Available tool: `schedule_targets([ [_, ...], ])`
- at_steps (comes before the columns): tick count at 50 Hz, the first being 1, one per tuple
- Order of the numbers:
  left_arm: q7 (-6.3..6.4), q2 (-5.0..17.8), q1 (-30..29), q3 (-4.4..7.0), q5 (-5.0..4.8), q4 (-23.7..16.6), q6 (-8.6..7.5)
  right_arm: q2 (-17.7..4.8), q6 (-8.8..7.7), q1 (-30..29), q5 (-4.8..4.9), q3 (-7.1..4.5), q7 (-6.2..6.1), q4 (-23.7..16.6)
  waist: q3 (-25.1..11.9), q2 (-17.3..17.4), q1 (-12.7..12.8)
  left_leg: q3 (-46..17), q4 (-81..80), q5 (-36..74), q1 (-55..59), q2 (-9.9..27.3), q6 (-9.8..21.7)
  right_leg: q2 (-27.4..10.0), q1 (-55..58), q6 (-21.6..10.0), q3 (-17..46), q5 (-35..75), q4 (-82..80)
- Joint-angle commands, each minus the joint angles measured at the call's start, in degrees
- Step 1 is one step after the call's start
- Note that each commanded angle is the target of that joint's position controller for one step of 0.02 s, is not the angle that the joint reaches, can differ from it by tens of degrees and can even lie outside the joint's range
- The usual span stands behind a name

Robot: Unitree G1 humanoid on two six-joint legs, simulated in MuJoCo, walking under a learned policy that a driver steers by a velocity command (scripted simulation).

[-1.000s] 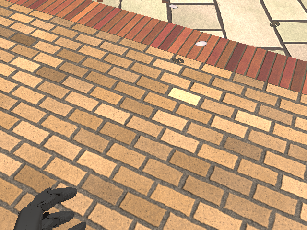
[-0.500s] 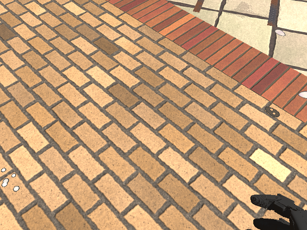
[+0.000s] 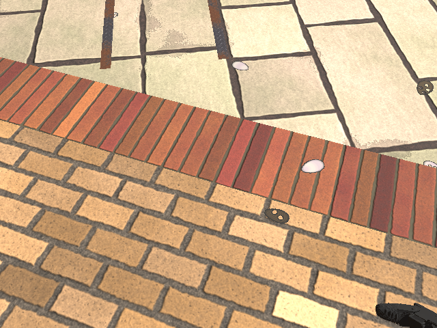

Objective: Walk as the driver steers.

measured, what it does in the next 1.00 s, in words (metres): walks ahead, turning left: left foot, then right foot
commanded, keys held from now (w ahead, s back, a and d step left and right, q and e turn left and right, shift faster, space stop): e+shift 0.10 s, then q+shift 0.80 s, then e+shift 0.10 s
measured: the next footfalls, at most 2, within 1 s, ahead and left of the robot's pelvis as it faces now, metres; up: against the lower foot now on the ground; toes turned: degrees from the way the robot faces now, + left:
left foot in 0.28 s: +0.39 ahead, +0.12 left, +0.00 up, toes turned -14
right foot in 0.64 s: +0.35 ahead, -0.07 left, +0.00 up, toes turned +17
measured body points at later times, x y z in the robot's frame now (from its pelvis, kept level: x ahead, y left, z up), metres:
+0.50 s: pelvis +0.23 +0.06 +0.02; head +0.28 +0.05 +0.47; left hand +0.45 +0.30 -0.07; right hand +0.34 -0.22 -0.08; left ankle +0.35 +0.13 -0.71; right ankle +0.22 -0.07 -0.66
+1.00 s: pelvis +0.29 +0.03 +0.04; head +0.33 +0.04 +0.48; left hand +0.31 +0.34 -0.07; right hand +0.56 -0.15 -0.05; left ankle +0.24 +0.18 -0.66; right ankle +0.32 -0.08 -0.71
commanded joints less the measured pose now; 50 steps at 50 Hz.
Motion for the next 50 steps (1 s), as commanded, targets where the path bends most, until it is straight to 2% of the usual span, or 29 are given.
schedule_targets([
  [1, 0.96, 9.42, -4.82, 2.58, 0.37, -8.13, -2.35, -10.43, 0.62, 4.31, -1.28, -2.9, -0.9, -4.41, -8.75, 5.74, -6.27, -3.28, -6.66, 1.74, -12.95, 3.28, -1.29, -16.84, 12.77, -10.4, 32.7, 26.12, -22.25],
  [2, 1.65, 8.69, -5.41, 2.37, -0.06, -7.97, -2.01, -9.97, 1.41, 3.13, -1.62, -2.91, -1.06, -4.7, -7.94, 5.67, -6.43, -2.47, -12.31, 2.0, -11.48, 3.74, -2.39, -14.96, 9.47, -9.28, 28.36, 31.15, -21.9],
  [4, 3.54, 8.73, -5.08, 2.49, -0.63, -7.12, -0.87, -6.15, 2.27, -1.42, -2.61, -1.77, -1.4, -6.44, -8.08, 4.42, -5.35, 0.72, -24.73, 7.25, -9.9, 1.24, -4.44, -9.63, 5.8, -6.97, 21.72, 40.75, -19.56],
  [6, 5.36, 8.43, -5.04, 2.55, -0.97, -6.64, 1.56, -4.65, 2.85, -1.05, -1.92, -1.14, -1.25, -5.52, -13.06, 1.3, -4.33, 3.22, -36.46, 18.6, -6.07, -1.43, -5.71, -6.35, 6.95, -2.95, 16.16, 40.38, -16.09],
  [8, 6.36, 5.67, -1.62, 1.68, -0.79, -5.31, 2.73, -4.28, 2.61, -2.36, -1.46, -0.84, -0.37, -4.44, -15.73, -1.96, -0.55, 5.02, -44.6, 32.49, -3.26, -1.15, -5.67, -6.61, 9.05, 0.18, 14.22, 31.79, -14.64],
  [11, 6.07, 1.67, 0.16, -0.07, 0.58, -3.27, 2.29, -4.91, 1.63, -4.95, -1.83, -1.02, 0.66, -4.48, -13.63, -5.28, 1.8, 3.62, -49.5, 36.62, -3.0, 0.99, -3.36, -10.57, 12.52, -0.23, 16.97, 22.57, -13.11],
  [13, 5.33, 1.44, -2.43, -0.51, 1.66, -2.93, 1.62, -7.17, 0.73, -1.5, -1.6, -2.21, 1.28, -2.83, -12.26, -5.28, -0.48, 3.73, -53.52, 34.78, -1.87, 1.19, 0.14, -12.76, 15.5, 0.41, 16.65, 25.38, -7.88],
  [14, 5.08, 1.87, -3.2, -0.44, 1.85, -2.87, 1.18, -8.11, 0.35, 1.25, -1.78, -2.7, 1.43, -1.96, -12.47, -4.57, -1.88, 4.0, -56.25, 38.07, 1.24, 0.48, 2.09, -11.29, 16.26, 1.86, 14.71, 28.52, -3.37],
  [15, 5.15, 2.42, -2.03, -0.18, 2.28, -3.57, 0.81, -11.07, 0.11, 3.18, -2.21, -3.46, 1.43, -2.37, -14.46, -0.04, -1.59, -2.22, -55.25, 53.79, 7.79, 3.79, 5.63, -6.83, 13.7, 4.4, 12.11, 22.1, 5.5],
  [16, 5.24, 3.23, 1.92, -0.18, 2.37, -4.03, 0.85, -13.67, 0.41, 5.22, -3.14, -4.07, 1.48, -3.05, -18.15, 10.43, -0.87, -17.74, -55.52, 66.41, 17.67, 13.5, 15.09, -1.07, 4.19, 9.17, 8.17, -2.35, 22.47],
  [17, 4.8, 4.02, 3.44, -0.4, 2.15, -4.84, 1.2, -13.28, 1.25, 6.84, -2.65, -4.19, 1.66, -2.85, -20.77, 17.22, -0.4, -34.56, -61.0, 57.26, 23.86, 19.73, 21.43, 1.71, -6.78, 11.75, 7.88, -24.5, 32.13],
  [18, 4.47, 6.58, 1.1, 0.18, 1.18, -4.7, 1.94, -11.98, 2.11, 6.17, -1.12, -4.16, 1.44, -3.93, -20.66, 10.27, -1.58, -37.71, -62.15, 38.04, 22.97, 19.93, 20.4, -1.18, -10.11, 11.94, 11.79, -22.73, 37.26],
  [19, 4.38, 6.74, -5.28, 0.29, 1.2, -5.55, 3.02, -10.49, 3.28, 6.22, -0.29, -3.91, 1.12, -4.72, -17.85, 3.17, -3.78, -33.47, -62.81, 25.71, 18.27, 16.64, 17.12, -2.01, -10.55, 12.1, 11.48, -19.77, 39.0],
  [21, 4.42, 4.19, -9.53, -0.22, 1.65, -7.34, 4.17, -10.85, 4.9, 4.49, 0.18, -3.89, 0.03, -5.51, -12.63, 0.2, -2.69, -29.2, -66.08, 11.64, 8.04, 12.19, 13.49, -3.89, -9.54, 11.59, 11.63, -15.04, 31.34],
  [23, 4.44, 1.75, -10.33, -0.7, 1.08, -7.07, 3.91, -10.41, 6.6, 2.78, -0.03, -4.26, -0.7, -6.12, -10.28, 4.79, -1.72, -22.69, -67.72, 8.85, 2.24, 5.64, 9.68, -3.11, -3.25, 11.42, 8.44, -14.13, 15.62],
  [25, 4.47, 0.7, -10.88, -0.72, 0.86, -6.34, 3.25, -11.27, 7.77, 4.7, -0.15, -5.11, -1.38, -5.84, -12.5, 7.79, -2.51, -22.37, -67.07, 12.28, 2.92, 4.4, 10.01, -1.43, 1.41, 11.96, 7.82, -13.7, 7.69],
  [30, 3.66, 2.29, -10.92, 0.25, 0.15, -4.64, 1.8, -12.5, 9.66, 5.97, 0.77, -6.73, -2.32, -6.48, -14.31, 10.46, -3.39, -27.55, -66.72, 7.84, 4.73, 4.83, 8.88, -1.34, 7.85, 10.83, 10.06, -6.36, -7.18],
  [32, 3.64, 3.09, -8.3, 0.97, 0.14, -3.18, 1.34, -11.95, 10.13, 4.98, 1.22, -6.79, -2.52, -6.93, -14.1, 10.03, -1.68, -27.29, -65.06, 3.31, 1.29, 2.56, 6.46, -3.35, 15.16, 9.29, 9.82, -0.06, -16.55],
  [33, 3.92, 5.34, -7.11, 1.68, 0.67, -2.79, 1.34, -10.37, 10.26, 5.61, 1.31, -6.36, -2.53, -7.22, -14.99, 6.71, -1.62, -24.48, -60.7, -2.83, -3.83, -0.08, 4.17, -9.29, 21.24, 6.65, 13.71, -0.21, -20.08],
  [34, 4.03, 8.66, -7.27, 2.31, 2.48, -2.97, 1.61, -8.76, 10.19, 4.71, 1.57, -5.9, -2.4, -8.59, -13.64, -6.44, -2.3, -14.43, -48.56, -8.92, -13.96, -5.92, 1.78, -20.36, 23.93, -0.19, 25.87, -1.97, -23.32],
  [35, 4.18, 7.7, -12.26, 1.97, 4.21, -4.74, 1.37, -10.45, 9.49, 8.97, 1.12, -6.54, -1.82, -7.71, -13.09, -12.77, -5.06, -7.66, -32.42, -6.88, -16.01, -7.19, -0.64, -28.17, 20.36, -4.09, 32.24, 4.75, -24.67],
  [36, 4.78, 4.66, -15.52, 1.22, 3.99, -6.1, 1.11, -13.59, 9.3, 10.19, 0.61, -7.5, -1.38, -6.13, -11.69, -9.24, -6.04, -5.46, -24.25, -3.11, -16.49, -3.89, -2.36, -28.02, 17.62, -3.96, 28.04, 9.01, -23.95],
  [37, 5.36, 2.84, -17.64, 0.76, 2.85, -6.72, 1.12, -13.68, 9.71, 11.45, 0.5, -7.67, -1.4, -4.77, -10.66, -5.6, -6.56, -4.01, -20.53, 0.44, -16.26, -2.84, -3.13, -24.76, 16.55, -1.82, 22.04, 9.39, -22.59],
  [38, 5.77, 2.49, -17.97, 0.55, 1.86, -6.74, 1.2, -12.04, 10.19, 12.39, 0.23, -7.28, -1.62, -4.01, -10.02, -4.27, -6.3, -3.03, -15.92, 3.2, -17.8, -1.96, -3.82, -22.95, 17.12, -0.88, 18.89, 9.9, -21.8],
  [39, 6.01, 2.39, -17.55, 0.27, 1.47, -6.62, 1.4, -10.42, 10.55, 12.72, 0.2, -6.65, -1.47, -3.98, -8.9, -4.11, -5.71, -1.64, -11.38, 4.39, -19.29, -1.02, -4.58, -22.1, 16.88, -1.14, 15.9, 13.41, -21.51],
  [42, 6.21, 3.6, -13.35, 0.47, 2.01, -5.78, 2.17, -8.68, 10.51, 6.76, 1.17, -5.35, -0.86, -7.11, -7.42, -5.27, -2.18, 3.26, -14.67, 7.79, -23.66, 3.14, -6.71, -21.11, 21.43, -2.74, 9.47, 19.84, -21.78],
  [45, 5.83, 6.18, -9.92, 1.44, 2.02, -4.65, 2.98, -7.6, 10.2, 3.18, 0.93, -4.43, -0.1, -9.53, -9.07, -6.41, 0.28, 4.91, -21.76, 7.35, -22.93, 5.89, -7.8, -23.33, 26.59, -4.06, 6.98, 25.2, -20.93],
  [48, 4.39, 8.52, -9.22, 2.04, 1.14, -3.49, 3.22, -5.73, 9.88, 2.31, -0.18, -3.2, -0.23, -10.1, -11.41, -6.36, -0.02, 6.26, -31.37, 3.1, -11.57, 3.78, -6.36, -23.35, 22.45, -5.06, 5.93, 32.07, -19.24],
  [50, 3.3, 8.29, -9.55, 1.73, 0.07, -2.62, 2.8, -5.99, 10.01, 3.67, -0.46, -3.13, -0.68, -8.77, -12.09, -7.71, -0.88, 6.9, -38.86, 2.93, -6.11, 1.8, -5.0, -23.43, 21.87, -5.23, 6.76, 32.89, -17.86],
])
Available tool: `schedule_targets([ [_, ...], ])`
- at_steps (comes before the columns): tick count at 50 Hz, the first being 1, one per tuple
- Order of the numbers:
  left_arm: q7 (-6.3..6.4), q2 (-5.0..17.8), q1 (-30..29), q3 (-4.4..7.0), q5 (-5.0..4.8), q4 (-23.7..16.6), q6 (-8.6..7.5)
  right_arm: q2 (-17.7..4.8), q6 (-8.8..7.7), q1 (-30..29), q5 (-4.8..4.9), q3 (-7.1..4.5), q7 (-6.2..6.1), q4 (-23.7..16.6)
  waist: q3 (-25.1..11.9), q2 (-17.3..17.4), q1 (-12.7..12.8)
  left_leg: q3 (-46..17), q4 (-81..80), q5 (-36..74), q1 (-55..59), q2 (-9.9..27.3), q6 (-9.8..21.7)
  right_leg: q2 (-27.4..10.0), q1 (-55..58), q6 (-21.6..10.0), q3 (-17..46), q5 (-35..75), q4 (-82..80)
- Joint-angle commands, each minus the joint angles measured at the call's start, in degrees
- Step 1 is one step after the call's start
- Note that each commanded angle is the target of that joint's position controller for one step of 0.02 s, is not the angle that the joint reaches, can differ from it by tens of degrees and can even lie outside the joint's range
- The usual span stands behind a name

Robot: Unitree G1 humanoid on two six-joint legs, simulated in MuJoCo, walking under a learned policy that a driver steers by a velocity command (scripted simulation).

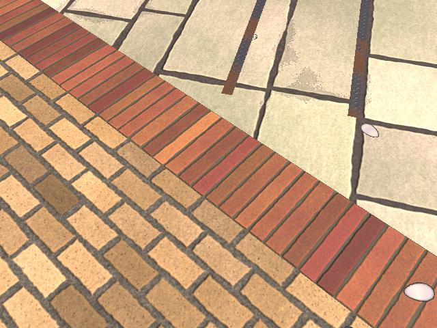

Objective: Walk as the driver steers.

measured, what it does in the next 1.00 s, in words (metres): steps on the spot, turning right: left foot, then right foot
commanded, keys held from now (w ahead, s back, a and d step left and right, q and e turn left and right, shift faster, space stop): e+shift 0.68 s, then q+shift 0.32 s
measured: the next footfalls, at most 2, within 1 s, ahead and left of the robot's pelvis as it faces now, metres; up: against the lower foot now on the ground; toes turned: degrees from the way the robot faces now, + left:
left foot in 0.08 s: +0.05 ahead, +0.16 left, +0.00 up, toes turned -2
right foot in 0.46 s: +0.03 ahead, -0.11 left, +0.00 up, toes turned -22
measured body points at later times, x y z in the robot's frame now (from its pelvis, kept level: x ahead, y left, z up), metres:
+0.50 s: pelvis +0.01 +0.00 -0.02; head +0.04 -0.04 +0.42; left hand +0.21 +0.25 -0.10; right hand +0.11 -0.32 -0.13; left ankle +0.01 +0.16 -0.72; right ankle -0.01 -0.09 -0.74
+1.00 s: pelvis +0.05 -0.01 -0.01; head +0.07 -0.01 +0.44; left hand +0.34 +0.10 -0.09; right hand +0.01 -0.31 -0.12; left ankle +0.12 +0.10 -0.74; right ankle -0.01 -0.09 -0.74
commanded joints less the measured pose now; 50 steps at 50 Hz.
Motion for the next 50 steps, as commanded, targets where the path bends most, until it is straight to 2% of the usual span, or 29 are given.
schedule_targets([
  [1, -1.29, 10.34, 0.02, 2.48, -1.61, -1.56, -1.04, -2.37, -0.86, 0.51, -0.69, -0.22, -0.51, -3.19, -8.82, -9.44, -0.77, 2.55, -13.81, 1.11, 6.63, -3.68, 2.08, -12.38, 7.88, -12.79, 11.54, 33.7, -1.56],
  [2, -1.68, 8.21, -0.99, 1.5, -2.22, -0.95, -1.46, -1.32, -0.88, 2.46, -0.99, 0.02, -0.61, -1.62, -8.79, -9.22, -2.59, 2.52, -24.44, 8.27, 13.18, -3.86, 3.52, -10.89, 5.5, -11.06, 11.22, 31.88, 0.07],
  [3, -2.09, 6.56, 0.15, 0.67, -2.82, 0.2, -2.15, -2.16, -1.04, 3.83, -1.17, -0.05, -0.75, -0.69, -8.59, -8.39, -3.7, 1.96, -35.05, 19.69, 22.38, -3.5, 5.23, -9.41, 0.76, -7.85, 10.78, 27.89, 0.91],
  [4, -2.63, 5.79, 2.89, 0.14, -1.54, 0.45, -3.04, -6.61, -1.0, 5.57, -1.53, -0.92, -1.44, -0.76, -12.14, -4.97, -2.72, -3.76, -31.32, 32.31, 33.5, 2.72, 6.66, -6.82, -5.07, -3.14, 10.15, 16.85, 2.91],
  [5, -3.5, 3.88, 4.17, -0.69, 0.64, -0.6, -3.87, -12.06, -0.27, 6.57, -2.66, -2.06, -2.46, -1.63, -15.49, 8.03, -1.83, -11.7, -22.59, 57.21, 42.47, 14.95, 12.68, -2.35, -15.72, 1.25, 7.21, -9.13, 10.91],
  [6, -3.15, 6.13, 2.94, 0.12, -1.07, -1.0, -3.67, -10.03, -0.22, 3.59, -2.81, -2.09, -2.35, -1.05, -16.67, 12.89, -3.42, -12.75, -24.58, 49.65, 34.21, 19.02, 20.86, -0.87, -16.75, 3.6, 5.47, -20.92, 17.59],
  [7, -2.51, 10.99, 1.28, 1.74, -2.49, -0.74, -2.96, -9.17, -0.73, 2.09, -2.83, -2.08, -2.02, -1.82, -12.62, 10.77, -5.08, -11.73, -26.93, 45.62, 30.57, 17.61, 22.56, -0.55, -19.02, 4.72, 5.57, -22.94, 28.34],
  [8, -1.82, 11.48, 1.96, 2.74, -3.08, -0.26, -2.03, -8.31, -1.12, 0.78, -2.71, -2.0, -2.28, -1.15, -10.35, 10.89, -4.47, -9.48, -28.02, 43.11, 28.4, 16.5, 21.81, -0.42, -22.35, 5.35, 6.14, -22.71, 36.58],
  [10, -0.35, 9.55, 6.2, 3.12, -2.42, 1.18, 0.68, -6.07, -2.0, -4.5, -1.66, -1.42, -2.41, -1.22, -6.88, 9.88, -1.51, -3.49, -30.04, 38.02, 21.35, 14.74, 19.54, -1.38, -21.52, 6.75, 7.57, -17.96, 41.9],
  [12, 0.36, 7.35, 6.81, 2.85, -2.02, 0.36, 2.03, -4.31, -2.43, -6.73, -1.93, -1.11, -2.57, -0.73, -5.29, 8.88, -0.45, 0.59, -31.68, 32.47, 18.15, 13.71, 18.46, -1.86, -20.77, 7.52, 6.13, -12.49, 41.19],
  [14, 0.01, 5.85, 5.4, 2.43, -1.8, -1.65, 2.39, -3.67, -2.62, -7.67, -1.96, -1.18, -2.77, -0.12, -5.63, 7.99, -0.69, 3.43, -31.59, 28.48, 18.34, 13.56, 17.8, -3.3, -19.21, 7.31, 5.55, -8.49, 34.96],
  [16, -1.13, 4.89, 3.66, 1.93, -1.57, -3.95, 2.27, -4.94, -2.67, -7.3, -1.67, -1.81, -2.76, 0.66, -6.69, 7.69, -1.66, 4.74, -30.8, 28.88, 19.5, 14.84, 17.71, -4.11, -16.35, 6.08, 4.63, -7.02, 27.72],
  [20, -2.67, 6.65, 6.06, 2.9, -1.72, -6.12, 2.71, -7.71, -2.81, -6.59, -0.1, -3.06, -1.81, 2.25, -7.91, 7.18, -0.93, 6.0, -26.92, 29.79, 20.94, 17.89, 15.88, -2.66, -10.79, 2.55, 1.17, -6.31, 18.59],
  [22, -2.1, 7.84, 10.01, 4.08, -1.49, -5.4, 2.91, -6.12, -2.77, -5.84, 0.73, -2.97, -1.24, 3.64, -7.47, 3.07, 1.02, 10.04, -18.59, 21.42, 16.58, 14.78, 10.89, 0.22, -2.91, -0.86, 0.74, 2.19, 8.75],
  [23, -1.02, 12.87, 13.13, 5.92, -1.33, -5.12, 2.52, -3.97, -2.66, -3.25, -0.34, -2.62, -0.88, 4.41, -6.82, -8.76, 1.29, 14.54, -4.92, 9.45, 8.37, 8.68, 6.21, -3.31, 4.34, -4.76, 10.42, 21.31, 1.65],
  [24, -0.42, 20.92, 13.64, 7.44, -0.45, -7.13, 1.38, -1.01, -2.74, -8.3, -2.68, -1.3, -1.13, -0.17, -5.81, -24.8, 0.93, 12.22, 12.99, -17.36, -11.84, -2.67, 0.61, -17.02, 11.23, -16.8, 37.88, 35.66, -3.26],
  [25, -1.32, 18.61, 15.27, 6.63, 1.19, -7.61, -0.51, -3.1, -3.0, -12.42, -2.17, -1.7, -1.53, -0.96, -12.75, -15.81, 4.14, -0.23, 22.42, -19.69, -14.21, -4.46, 1.64, -19.84, 12.58, -21.71, 42.06, 29.21, -5.78],
  [26, -1.46, 17.14, 13.14, 6.04, 0.92, -7.62, -1.78, -3.84, -3.35, -12.83, -0.82, -1.93, -1.67, -0.89, -10.98, -11.4, 2.91, -2.66, 24.02, -14.99, -15.63, -3.61, 3.38, -17.91, 11.75, -19.5, 37.65, 23.77, -6.21],
  [28, -0.24, 13.55, 6.34, 5.05, -1.75, -8.55, -1.66, -5.2, -3.83, -10.7, -1.26, -2.55, -2.38, 0.85, -8.02, -5.21, -0.7, -4.36, 18.88, -4.44, -15.57, -1.46, 4.64, -13.02, 8.59, -13.44, 30.97, 17.2, -5.16],
  [30, 1.02, 11.87, 2.82, 4.16, -1.55, -10.33, -0.56, -5.03, -3.9, -8.72, -1.55, -2.72, -2.02, 2.12, -9.09, -6.41, -2.5, -3.6, 16.52, 1.58, -10.02, -3.05, 3.88, -9.42, 4.41, -11.46, 27.12, 18.77, -5.03],
  [35, 2.03, 12.66, 3.1, 4.32, -1.26, -11.18, 0.42, -3.06, -3.81, -6.43, -0.92, -1.85, -1.47, 4.37, -10.13, -6.92, -2.15, -3.45, 3.53, 6.21, -7.89, -5.42, 1.17, -7.43, 5.71, -10.89, 26.88, 14.69, -3.84],
  [39, 1.2, 8.71, 2.03, 2.14, 0.53, -10.66, 0.45, -2.93, -3.32, -4.48, -0.74, -1.14, -0.94, 6.08, -10.45, -9.33, -0.43, -1.04, -1.61, 6.25, 1.12, -1.93, 0.76, -7.5, 0.81, -10.86, 24.02, 14.3, -2.84],
  [41, 0.24, 5.22, 1.01, 0.39, 1.43, -9.47, 0.06, -1.87, -3.57, -3.66, -0.78, -0.4, -0.37, 6.48, -9.45, -8.97, -0.21, -0.34, -6.43, 6.06, 7.11, -0.24, 1.58, -7.61, -2.12, -10.82, 22.78, 12.34, -3.24],
  [43, -0.58, 6.16, -0.24, 0.29, 1.72, -8.25, -0.41, -2.73, -3.91, -3.59, -0.38, -0.35, 0.05, 6.16, -6.54, -9.31, -0.4, 1.41, -12.03, 6.45, 10.63, -0.87, 2.88, -7.59, -3.9, -10.44, 21.95, 9.23, -3.17],
  [45, -0.48, 9.09, 0.46, 1.22, 0.89, -7.01, -0.49, -5.6, -4.35, -3.71, -0.28, -0.89, 0.23, 5.16, -3.88, -8.16, -1.09, 2.4, -20.86, 12.94, 10.93, -2.25, 4.77, -6.2, -2.16, -8.64, 20.88, 9.2, -0.98],
  [46, -0.08, 10.19, 1.67, 1.72, 0.69, -6.72, -0.62, -7.98, -4.53, -3.67, -0.48, -1.33, 0.23, 4.45, -3.82, -5.76, -0.47, -0.5, -21.8, 21.38, 10.49, -1.06, 6.05, -4.74, -0.44, -6.92, 19.94, 7.76, 1.55],
  [47, 0.39, 10.21, 3.67, 2.04, 1.31, -7.17, -0.83, -11.41, -4.71, -3.41, -0.35, -2.14, 0.13, 3.82, -4.48, 0.17, 1.77, -6.29, -20.97, 33.94, 10.56, 1.94, 8.34, -0.66, -0.47, -4.7, 16.6, 3.9, 6.05],
  [48, 0.81, 8.86, 2.85, 1.91, 1.81, -8.02, -0.85, -12.48, -4.73, -2.11, 0.57, -2.78, 0.12, 4.55, -5.18, 6.62, 2.1, -12.49, -23.73, 32.84, 9.15, 4.48, 12.5, 4.44, -1.09, -1.64, 10.25, 1.77, 10.87],
  [50, 1.51, 6.86, -2.93, 1.95, 0.79, -9.85, -0.75, -11.06, -4.65, 1.97, -0.03, -2.79, -0.23, 4.85, -5.41, 13.21, -1.64, -26.86, -29.46, 31.22, 13.69, 10.69, 19.88, 9.02, -8.94, 1.19, 7.96, -8.15, 19.54],
])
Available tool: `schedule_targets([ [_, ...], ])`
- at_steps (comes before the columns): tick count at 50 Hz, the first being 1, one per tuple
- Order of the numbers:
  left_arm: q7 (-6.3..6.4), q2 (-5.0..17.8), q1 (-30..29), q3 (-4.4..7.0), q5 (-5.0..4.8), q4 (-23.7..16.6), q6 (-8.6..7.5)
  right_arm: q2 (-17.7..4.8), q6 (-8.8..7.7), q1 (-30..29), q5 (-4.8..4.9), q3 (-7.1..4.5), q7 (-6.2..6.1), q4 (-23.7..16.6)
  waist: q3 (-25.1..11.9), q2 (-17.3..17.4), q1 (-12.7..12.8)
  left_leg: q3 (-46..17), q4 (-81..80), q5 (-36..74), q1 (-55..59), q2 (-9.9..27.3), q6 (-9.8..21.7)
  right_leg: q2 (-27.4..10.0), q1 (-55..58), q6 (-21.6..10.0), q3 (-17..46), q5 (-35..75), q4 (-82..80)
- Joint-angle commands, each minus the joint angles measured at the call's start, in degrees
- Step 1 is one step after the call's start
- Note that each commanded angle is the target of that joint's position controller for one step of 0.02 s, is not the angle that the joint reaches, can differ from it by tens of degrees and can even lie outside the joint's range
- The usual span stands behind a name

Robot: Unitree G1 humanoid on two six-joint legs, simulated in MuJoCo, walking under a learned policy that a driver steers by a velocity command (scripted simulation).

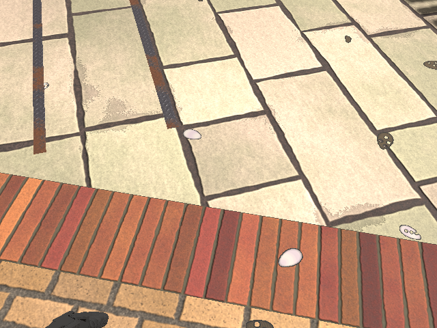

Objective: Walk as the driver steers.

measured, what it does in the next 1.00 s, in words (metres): walks ahead: right foot, then left foot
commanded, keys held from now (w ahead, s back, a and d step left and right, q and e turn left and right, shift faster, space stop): q+shift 0.08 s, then w+q+shift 0.40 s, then w+e+shift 0.52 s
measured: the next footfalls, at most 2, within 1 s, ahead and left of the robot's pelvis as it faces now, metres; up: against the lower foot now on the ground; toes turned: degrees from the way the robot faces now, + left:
right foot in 0.20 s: +0.04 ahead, -0.12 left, +0.00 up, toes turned +15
left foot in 0.70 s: +0.33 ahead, +0.30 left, +0.00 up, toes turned +29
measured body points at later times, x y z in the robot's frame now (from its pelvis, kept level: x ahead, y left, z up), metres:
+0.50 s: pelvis +0.11 +0.00 +0.00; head +0.12 -0.01 +0.45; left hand -0.02 +0.26 -0.10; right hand +0.40 -0.14 -0.08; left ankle +0.15 +0.23 -0.62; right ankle +0.01 -0.13 -0.73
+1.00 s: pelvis +0.43 +0.22 +0.00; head +0.44 +0.21 +0.45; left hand +0.51 +0.53 -0.09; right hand +0.51 -0.04 -0.13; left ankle +0.30 +0.28 -0.73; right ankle +0.62 +0.12 -0.63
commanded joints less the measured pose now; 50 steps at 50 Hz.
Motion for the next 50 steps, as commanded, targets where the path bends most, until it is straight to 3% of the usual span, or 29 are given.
schedule_targets([
  [1, 1.06, 7.33, -1.63, 3.82, -0.84, -5.52, -0.47, -11.68, -1.42, 0.61, -0.63, -3.17, -0.68, -4.83, -4.22, 16.43, 1.01, -30.04, -14.79, 27.67, 9.45, 16.6, 16.86, 3.31, -10.13, 1.9, 0.11, -14.72, 13.98],
  [2, 0.78, 7.3, -1.85, 4.07, -1.22, -5.87, -0.49, -12.11, -1.83, 1.95, -0.77, -3.48, -0.89, -4.79, -5.72, 14.46, 0.3, -31.28, -14.58, 29.21, 13.02, 17.43, 17.69, 2.53, -13.86, 2.34, 2.86, -19.22, 21.24],
  [4, 0.24, 6.07, -1.0, 3.97, -1.65, -5.35, -0.83, -12.2, -1.41, -1.37, 0.77, -4.07, -1.85, -5.52, -7.23, 9.25, 2.4, -25.84, -12.09, 28.57, 15.17, 13.67, 13.6, -0.11, -15.09, 3.07, 4.47, -14.3, 17.2],
  [5, -0.24, 5.68, -0.55, 3.9, -1.95, -5.01, -1.34, -11.05, -0.38, -1.32, 2.05, -4.11, -2.4, -5.51, -9.55, 8.15, 2.35, -24.08, -13.24, 13.21, 14.89, 11.0, 11.55, -0.66, -12.56, 3.21, 3.45, -11.26, 10.03],
  [7, -1.93, 4.04, 0.6, 3.77, -3.27, -4.41, -2.58, -11.07, 1.47, -3.18, 2.19, -4.08, -2.78, -6.98, -8.27, 11.68, 3.0, -24.68, -17.66, -13.17, 4.43, 7.66, 10.61, 1.25, -1.25, 2.74, 0.04, -7.43, -1.21],
  [9, -2.39, 6.06, 9.75, 5.31, -4.13, -0.74, -3.34, -9.85, 1.96, -8.4, 1.83, -3.51, -2.69, -9.62, -6.1, 12.6, 8.65, -22.62, -17.13, -17.99, -9.49, 3.89, 7.71, 0.16, 15.84, 1.23, -1.94, 4.39, -15.53],
  [10, -1.76, 8.91, 17.01, 6.47, -3.76, 2.03, -3.5, -6.83, 1.54, -9.16, 1.51, -2.82, -2.6, -10.75, -6.83, 7.21, 11.03, -17.15, -6.91, -18.84, -21.21, -0.31, 3.51, -5.12, 29.3, 0.39, 1.89, 3.98, -18.66],
  [11, -1.22, 12.57, 18.19, 6.89, -2.49, 1.13, -3.64, -0.24, 0.81, -5.43, 1.23, -1.1, -1.87, -11.21, -8.82, -7.39, 8.78, -10.03, 13.21, -16.88, -30.44, -5.48, 1.83, -21.3, 33.3, -3.51, 23.76, -14.36, -21.96],
  [12, -1.67, 14.83, 13.37, 6.89, 0.21, -0.36, -4.72, -2.89, -0.78, -6.37, 2.1, -1.33, -1.48, -13.83, -3.11, -10.84, 6.17, -11.61, 22.01, -10.56, -38.11, -0.16, 1.76, -28.93, 23.83, -7.98, 37.88, -26.36, -27.34],
  [14, -0.75, 9.88, 8.47, 5.55, -1.52, -1.19, -6.35, -7.67, -1.52, -5.15, 1.57, -2.62, -0.71, -11.67, 2.67, -6.17, 4.02, -9.08, 29.35, -0.79, -40.47, 3.08, 1.14, -24.64, 21.18, -6.3, 27.13, -21.37, -28.36],
  [16, -0.22, 8.92, 10.97, 5.05, -1.73, 0.09, -6.98, -6.46, -1.98, -3.47, 1.0, -2.4, 0.12, -9.78, 2.34, -4.39, 4.84, -6.31, 35.21, 6.21, -38.83, 4.56, 0.81, -19.76, 20.68, -2.85, 14.85, -7.9, -27.78],
  [19, -0.42, 8.48, 15.96, 4.63, -0.91, 2.44, -7.8, -4.78, -2.16, -4.7, 1.9, -1.72, 1.06, -9.99, 3.31, -3.91, 6.38, -4.15, 40.55, 12.86, -38.99, 5.54, 1.07, -17.1, 19.04, -1.5, 4.19, 1.35, -27.98],
  [24, -0.57, 7.85, 20.08, 4.0, -0.02, 5.83, -7.74, -4.13, -2.08, -10.5, 2.25, -1.16, 2.18, -12.08, 8.75, -3.44, 8.05, -1.42, 33.84, 18.76, -40.11, 5.71, 0.36, -16.77, 18.18, -0.82, -5.99, 9.95, -30.44],
  [25, -0.7, 7.24, 22.51, 3.7, 0.04, 7.02, -7.84, -2.59, -2.33, -12.66, 2.1, -0.47, 2.37, -12.63, 9.83, -1.97, 9.06, -1.32, 30.55, 18.71, -39.19, 4.97, 0.95, -17.2, 17.51, -1.42, -6.11, 11.81, -31.16],
  [30, -0.95, 9.05, 27.6, 2.81, -2.88, 12.7, -5.86, 0.92, -4.78, -21.73, 1.31, 1.69, 4.78, -17.03, 12.95, -0.98, 7.69, 6.92, 10.97, 11.96, -35.89, 2.89, 4.71, -21.32, 25.16, -6.68, -6.01, 32.12, -32.13],
  [32, -0.9, 11.79, 26.51, 2.82, -3.4, 13.75, -5.47, -0.25, -5.28, -21.32, 0.94, 1.28, 4.99, -17.66, 9.49, -5.31, 4.64, 10.97, 6.12, 6.63, -22.73, -0.94, 6.67, -21.46, 24.79, -8.08, -7.98, 60.78, -26.5],
  [33, -0.68, 13.23, 27.11, 2.86, -3.14, 14.93, -5.46, -2.63, -5.09, -17.78, 1.06, 0.22, 4.51, -17.76, 5.15, -8.76, 1.4, 10.77, 5.79, 4.94, -13.53, -2.9, 7.79, -22.81, 24.75, -8.48, -7.19, 76.51, -20.93],
  [34, -0.51, 14.47, 26.41, 2.91, -2.74, 16.08, -5.36, -6.8, -4.7, -7.51, 1.5, -1.7, 3.54, -16.05, -1.53, -11.32, -4.97, 9.33, 4.67, 4.75, 1.14, -3.93, 9.31, -23.06, 21.66, -7.95, -6.45, 82.91, -10.94],
  [35, -0.38, 14.95, 22.39, 2.77, -2.62, 15.84, -5.55, -10.09, -4.12, 7.94, 1.95, -3.62, 2.19, -12.04, -7.88, -11.78, -14.03, 4.95, 0.03, 9.48, 22.54, -1.02, 11.04, -20.49, 9.93, -5.99, -7.25, 76.04, 4.17],
  [36, -0.63, 7.8, 23.11, 0.96, -0.91, 13.09, -6.51, -14.71, -3.16, 18.35, 1.36, -4.58, 0.3, -8.36, -18.88, -2.14, -13.09, -14.09, 4.3, -2.35, 46.6, 13.64, 10.43, -13.23, -8.85, -4.57, -4.1, 22.81, 25.7],
  [37, -1.21, 3.18, 28.9, 0.05, -4.13, 11.65, -8.39, -14.91, -4.3, 18.01, -1.31, -3.84, 0.35, -8.67, -32.6, 11.26, -7.24, -41.27, -8.96, -24.8, 53.1, 24.68, 15.02, -5.51, -18.14, -4.12, 5.64, -6.95, 41.52],
  [38, -1.02, 9.47, 19.55, 2.17, -6.82, 9.71, -9.01, -9.03, -4.81, 15.72, -1.86, -2.64, 0.92, -7.64, -22.66, 7.59, -9.38, -39.49, -17.44, -28.46, 43.42, 22.48, 12.41, -7.3, -23.71, -3.94, 7.85, -4.07, 44.7],
  [39, -0.74, 7.38, 15.54, 2.19, -7.47, 7.41, -8.52, -6.21, -5.14, 12.29, -1.48, -1.89, 1.05, -6.32, -10.59, 7.42, -6.98, -30.28, -18.57, -22.2, 34.0, 21.37, 11.26, -9.08, -28.07, -3.14, 5.14, 0.17, 45.12],
  [40, -0.4, 5.01, 14.92, 1.85, -6.31, 7.42, -7.71, -4.52, -5.66, 8.98, -1.35, -1.57, 1.2, -5.16, -4.49, 3.43, -3.75, -22.27, -19.79, -12.27, 24.31, 20.08, 10.63, -11.74, -26.44, -2.41, 4.17, 3.74, 43.74],
  [41, -0.3, 4.14, 16.53, 2.32, -4.91, 8.4, -6.41, -1.39, -6.26, 5.57, -1.93, -1.02, 1.47, -4.33, -1.83, 3.95, -0.26, -14.16, -20.25, -6.29, 16.89, 16.86, 9.09, -13.81, -22.58, -2.2, 4.26, 7.13, 41.92],
  [43, -1.03, 0.79, 21.16, 2.14, -5.57, 9.74, -3.76, 1.65, -6.69, 1.95, -1.71, -0.82, 1.91, -2.77, 0.31, 6.67, 3.48, -3.98, -22.52, 1.2, 9.51, 15.16, 7.81, -16.27, -18.41, -1.59, 3.72, 9.08, 41.63],
  [44, -1.18, 0.75, 20.28, 2.29, -5.68, 9.35, -2.7, 1.93, -6.9, 0.52, -1.11, -0.81, 1.98, -2.08, 2.47, 6.76, 4.35, 0.34, -23.86, 4.45, 7.32, 14.85, 7.11, -16.96, -19.69, -1.36, 3.29, 8.4, 41.28],
  [46, -1.09, 1.21, 16.42, 2.32, -5.06, 7.57, -1.33, 0.93, -7.36, -1.06, -1.4, -0.95, 1.75, -1.36, 6.5, 5.89, 5.04, 7.04, -25.75, 9.84, 3.9, 13.33, 6.27, -17.07, -23.43, -0.76, 2.55, 11.46, 39.58],
  [50, -2.28, 3.01, 8.19, 2.01, -3.97, 3.91, -2.13, -1.73, -7.62, 1.17, -2.36, -1.06, 0.06, -0.14, 10.08, 2.67, 4.02, 15.98, -27.84, 18.83, 6.19, 10.34, 5.76, -14.18, -26.38, -1.3, -2.09, 24.39, 25.1],
])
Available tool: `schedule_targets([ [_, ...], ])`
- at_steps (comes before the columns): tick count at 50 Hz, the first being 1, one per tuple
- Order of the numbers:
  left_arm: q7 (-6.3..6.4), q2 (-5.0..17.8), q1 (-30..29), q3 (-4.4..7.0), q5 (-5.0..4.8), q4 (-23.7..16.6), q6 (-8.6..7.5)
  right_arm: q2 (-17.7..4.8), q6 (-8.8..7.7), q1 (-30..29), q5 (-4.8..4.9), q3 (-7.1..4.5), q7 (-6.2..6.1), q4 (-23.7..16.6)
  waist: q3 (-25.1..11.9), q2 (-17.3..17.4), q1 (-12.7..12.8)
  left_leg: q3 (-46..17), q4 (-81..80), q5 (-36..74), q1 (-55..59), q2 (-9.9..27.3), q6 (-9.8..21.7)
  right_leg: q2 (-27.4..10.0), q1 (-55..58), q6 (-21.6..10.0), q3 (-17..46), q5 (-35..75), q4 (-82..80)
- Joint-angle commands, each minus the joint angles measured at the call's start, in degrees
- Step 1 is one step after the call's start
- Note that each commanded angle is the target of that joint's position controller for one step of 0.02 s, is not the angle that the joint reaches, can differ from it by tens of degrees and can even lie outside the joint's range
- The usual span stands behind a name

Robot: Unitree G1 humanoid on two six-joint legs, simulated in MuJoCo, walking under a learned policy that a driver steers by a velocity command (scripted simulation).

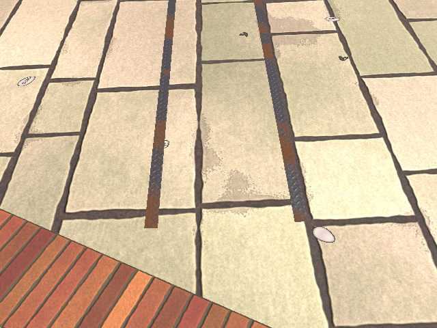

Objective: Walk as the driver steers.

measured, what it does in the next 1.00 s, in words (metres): goes down, turning right: right foot, then left foot 0.15 m lower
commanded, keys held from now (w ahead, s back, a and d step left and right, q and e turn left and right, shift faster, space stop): w+e+shift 0.52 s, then w+q+shift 0.34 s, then q+shift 0.14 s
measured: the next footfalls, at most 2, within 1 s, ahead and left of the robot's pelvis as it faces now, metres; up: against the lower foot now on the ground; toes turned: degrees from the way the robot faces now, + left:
right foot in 0.18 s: +0.37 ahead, -0.07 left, +0.00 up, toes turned -11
left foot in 0.72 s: +0.89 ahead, -0.05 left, -0.15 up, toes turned -33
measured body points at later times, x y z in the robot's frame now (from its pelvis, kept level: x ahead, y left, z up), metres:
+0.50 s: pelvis +0.44 -0.04 +0.00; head +0.44 -0.07 +0.45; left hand +0.58 +0.19 -0.10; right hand +0.58 -0.37 -0.03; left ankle +0.72 +0.08 -0.66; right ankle +0.33 -0.07 -0.73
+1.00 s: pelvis +0.91 -0.12 -0.15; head +0.94 -0.13 +0.30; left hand +1.24 -0.07 -0.18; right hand +0.73 -0.28 -0.29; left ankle +0.86 -0.03 -0.88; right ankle +1.03 -0.32 -0.84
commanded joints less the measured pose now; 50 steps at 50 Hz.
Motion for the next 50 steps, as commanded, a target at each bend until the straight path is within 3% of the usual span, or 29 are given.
schedule_targets([
  [1, -1.78, -0.58, -0.6, -1.2, 0.69, -3.71, -0.65, -4.93, -1.53, -8.37, -0.14, 0.13, -1.19, -5.18, 10.47, 2.56, 3.77, -0.13, -12.27, 26.43, -13.73, 13.19, 3.86, 0.55, 3.76, -1.19, -2.41, 9.14, -10.0],
  [5, -5.05, 2.91, -6.15, 0.0, -0.02, -7.3, -2.34, -13.15, -0.28, -5.12, 0.49, -1.42, -3.17, -4.48, 6.83, 3.22, 4.1, 2.69, -5.13, 60.03, -2.45, 15.31, 0.53, 8.1, 12.67, -4.37, -12.13, 10.42, -25.7],
  [7, -4.37, 9.02, 12.03, 3.2, -1.26, -4.22, -1.02, -17.58, 1.41, -9.81, 0.95, -2.64, -3.57, -6.64, -4.34, 11.38, 15.11, 2.15, 14.89, 87.76, -5.22, 16.28, 1.52, 13.64, 35.3, -6.2, -13.62, -0.89, -16.85],
  [8, -3.31, 14.49, 25.58, 5.86, -1.02, -1.1, 0.44, -17.36, 1.51, -13.44, 1.78, -2.62, -3.08, -7.96, -10.06, 11.01, 21.85, -0.41, 32.59, 85.21, -13.09, 16.17, 2.42, 14.47, 52.64, -8.53, -9.74, -7.28, -15.44],
  [9, -1.96, 15.25, 29.26, 6.15, -1.3, 0.72, 1.64, -10.31, 0.53, -15.22, 3.01, -0.76, -1.75, -7.71, -6.38, 0.09, 22.47, -0.56, 59.45, 36.12, -23.27, 6.82, 0.19, 11.41, 58.15, -11.84, -1.87, -5.91, -24.31],
  [10, -2.32, 15.0, 21.47, 4.54, 1.07, -1.14, 0.91, 1.05, -1.84, -6.98, 1.48, 2.41, -0.59, -10.77, -6.19, -22.36, 8.92, -10.38, 81.24, -14.05, -42.98, -3.19, -0.95, 6.73, 63.66, -18.96, 20.47, -7.41, -29.95],
  [11, -2.66, 10.91, 15.78, 2.67, 3.45, -5.98, -1.36, -1.25, -4.18, -6.47, 2.82, 3.07, -0.09, -15.58, -16.71, -19.0, 5.82, -22.49, 82.46, -11.57, -51.7, -3.75, 1.68, -3.75, 66.19, -25.38, 49.3, -28.54, -47.99],
  [12, -3.1, 7.41, 16.27, 2.43, 3.05, -6.68, -2.81, -8.08, -5.02, -15.08, 3.51, 1.7, -0.26, -16.65, -10.81, -4.14, 8.42, -24.24, 75.04, -5.51, -50.42, -0.78, 4.6, -3.41, 59.54, -20.38, 50.43, -30.88, -54.82],
  [13, -3.62, 7.83, 13.37, 2.52, 2.76, -6.34, -3.9, -7.83, -4.84, -16.92, 3.3, 1.47, -0.89, -17.46, -4.53, 7.67, 4.65, -24.12, 67.7, -0.35, -48.94, 1.1, 4.99, -2.3, 49.94, -18.16, 47.4, -31.39, -55.15],
  [17, -1.8, 5.65, 3.85, 1.74, 1.68, -8.29, -5.1, -8.54, -1.41, -13.52, 0.95, 0.89, -2.15, -15.56, 1.12, 7.32, -1.35, -24.89, 47.16, 3.04, -36.42, 6.14, -0.21, 7.09, 28.81, -17.16, 28.39, -12.37, -51.95],
  [19, -0.14, 5.39, 6.56, 1.66, 0.4, -6.71, -4.53, -6.36, -0.91, -20.72, -0.97, 1.75, -2.23, -18.66, 2.72, 5.4, 1.71, -21.62, 34.04, 7.69, -34.6, 5.25, -2.14, 9.93, 25.02, -16.7, 23.69, -6.0, -51.72],
  [21, 0.92, 5.69, 8.16, 1.98, 0.43, -5.44, -2.56, -2.5, -0.75, -23.27, -0.85, 2.82, -1.24, -19.59, 0.3, 1.55, 4.56, -19.85, 27.41, 19.53, -32.96, 3.52, -2.78, 12.19, 26.26, -14.63, 20.3, -1.05, -47.62],
  [22, 1.19, 5.67, 8.12, 2.16, 1.6, -6.0, -1.8, -4.2, -1.35, -19.44, -0.05, 1.81, -0.34, -17.45, -3.74, 0.6, 4.98, -20.32, 31.79, 28.53, -30.56, 2.89, -2.4, 11.39, 28.01, -13.55, 20.25, 4.52, -43.32],
  [24, 2.41, 4.63, 18.15, 2.13, 0.33, -2.4, -1.73, -7.86, -3.12, -28.79, 1.38, -0.09, 1.2, -20.1, -1.22, 0.01, 9.68, -26.05, 26.87, 26.05, -53.52, 3.48, -0.5, 8.17, 47.2, -13.42, 28.58, -4.37, -37.62],
  [26, 3.31, 1.86, 18.89, 1.29, 0.24, -0.78, -0.76, -4.4, -4.01, -35.7, -0.26, 0.86, 2.3, -22.8, 1.4, -0.33, 12.03, -23.34, 15.31, 38.47, -46.45, 1.73, 0.12, 11.66, 39.21, -11.45, 26.55, -15.14, -37.3],
  [27, 4.05, 3.07, 17.03, 1.15, 0.43, 0.13, -0.95, -3.23, -4.86, -35.04, -0.62, 1.73, 2.81, -21.74, 2.45, -0.11, 11.46, -22.26, 14.39, 47.23, -40.92, 2.62, 0.52, 11.05, 33.65, -10.65, 23.95, -17.85, -35.82],
  [32, 3.74, 4.54, 12.78, 1.25, 1.51, 0.89, -1.45, -6.9, -3.04, -25.37, 3.05, -0.09, 2.23, -19.08, 4.44, -5.0, 6.85, -19.41, 10.59, 46.4, -30.79, 6.91, -1.11, 9.43, 38.57, -6.45, 17.87, -11.37, -30.76],
  [35, 1.65, 5.65, 4.43, 0.51, 3.78, 0.22, -2.48, -14.29, -2.17, 4.61, 4.63, -3.4, 1.21, -8.68, -5.22, -2.95, -5.79, -15.23, 6.45, 44.36, -13.47, 8.56, 0.69, 8.22, 47.15, -4.12, 12.45, 18.53, -2.98],
  [36, 0.53, 5.42, -1.64, 0.26, 3.93, 0.1, -3.39, -13.56, -1.55, 18.9, 4.29, -3.48, 1.07, -3.17, -6.16, 5.88, -14.6, -15.48, 0.2, 47.47, -0.65, 9.68, 3.79, 12.46, 38.19, -2.0, 7.29, 15.59, 21.72],
  [37, 0.15, -3.08, -2.74, -1.25, 5.39, -1.54, -4.22, -7.41, -1.2, 23.4, 1.88, 0.42, 2.73, 2.78, -1.48, 21.94, -11.11, -17.9, 12.37, 46.96, 10.28, 10.14, 3.9, 17.73, 12.95, -0.93, 4.43, -40.86, 50.01],
  [38, 0.06, -9.47, 15.33, -3.4, 2.98, -2.46, -6.09, -6.3, -1.27, 17.88, -0.24, 1.23, 3.65, 1.65, -6.51, 40.44, 2.74, -32.42, 23.59, 57.47, 20.24, 7.2, 5.72, 19.84, -2.97, -1.79, 12.72, -43.91, 54.67],
  [39, -0.42, -5.14, 20.32, -3.9, 1.23, -3.3, -7.05, -10.72, 0.42, 13.31, -0.89, -0.74, 2.61, 0.14, -12.63, 35.88, 4.64, -46.62, 11.87, 38.88, 22.74, 14.28, 14.31, 15.42, -8.29, 0.89, 6.76, -40.18, 53.74],
  [40, -0.62, 1.61, 11.91, -3.09, -1.6, -5.33, -7.79, -12.24, 0.79, 8.33, 0.18, -2.02, 1.61, -2.36, -14.37, 16.53, 2.52, -63.14, -2.5, -3.55, 19.48, 20.67, 20.98, 10.94, -12.3, 0.07, 5.21, -27.32, 38.53],
  [41, 0.59, 4.83, 0.99, -2.01, -0.36, -5.59, -7.64, -9.55, -0.09, 3.25, 0.53, -1.14, 1.78, -4.68, -8.41, -4.15, 1.14, -68.98, -5.68, -16.62, 6.5, 21.56, 19.25, 8.04, -8.29, -0.88, 6.19, -19.05, 30.99],
  [42, 1.06, 5.82, -6.69, -1.36, 0.51, -8.18, -7.73, -11.27, -2.04, 0.14, 0.07, -0.65, 1.6, -5.24, -2.56, -5.86, 2.59, -72.66, -5.38, -9.47, -5.05, 21.31, 18.4, 6.98, -4.42, -1.36, 9.68, -13.75, 21.49],
  [43, 1.32, 4.03, -7.98, -1.66, 1.95, -8.47, -6.97, -10.25, -2.96, -1.43, -0.13, 0.08, 1.07, -4.47, 1.64, -5.66, 4.42, -66.19, -4.06, -2.13, -15.08, 17.82, 17.67, 5.81, -0.23, -0.35, 10.57, -12.79, 13.62],
  [45, 1.54, 1.32, -9.42, -2.45, 4.12, -10.18, -7.38, -6.24, -1.91, -1.91, 1.64, 1.62, -0.9, -2.56, 5.84, 1.87, 6.35, -49.37, -4.06, 22.86, -26.9, 9.51, 16.66, 5.14, 9.04, 3.8, 8.25, -12.47, -3.97],
  [47, 1.05, -1.14, -15.31, -3.26, 5.08, -12.58, -8.0, -6.28, -0.21, 1.03, 2.68, 1.44, -2.64, -1.03, 4.6, 5.17, 3.08, -38.06, -2.86, 43.05, -29.43, 3.51, 13.09, 10.21, 19.06, 5.45, 2.17, -3.57, -23.82],
  [50, 0.24, -1.99, -16.51, -2.41, 3.95, -13.5, -6.98, -7.47, 2.61, 7.16, 4.02, 0.32, -3.54, 1.29, -2.46, 5.03, 0.78, -36.89, 3.8, 47.08, -25.34, 0.12, 6.58, 19.13, 32.06, 5.14, -0.87, 7.81, -36.72],
])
